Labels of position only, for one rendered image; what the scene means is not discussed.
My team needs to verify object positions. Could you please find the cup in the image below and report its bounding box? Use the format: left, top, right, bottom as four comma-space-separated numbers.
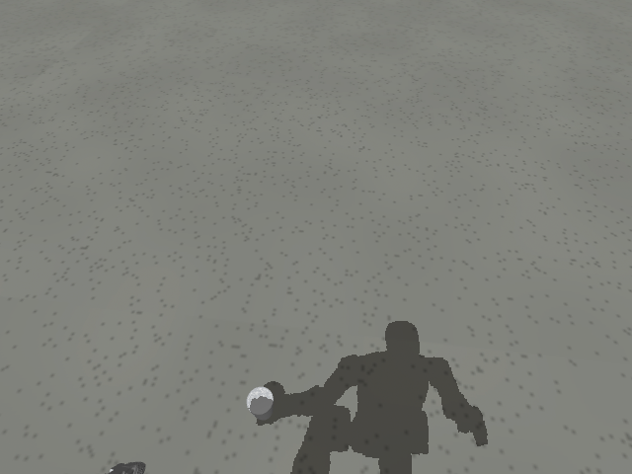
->
247, 387, 274, 421

